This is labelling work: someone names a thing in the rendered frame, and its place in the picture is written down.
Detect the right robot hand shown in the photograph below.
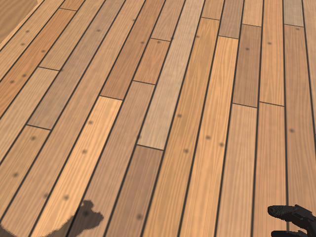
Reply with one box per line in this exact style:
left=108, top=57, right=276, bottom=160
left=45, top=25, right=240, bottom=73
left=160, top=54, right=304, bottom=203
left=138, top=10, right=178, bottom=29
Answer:
left=268, top=204, right=316, bottom=237

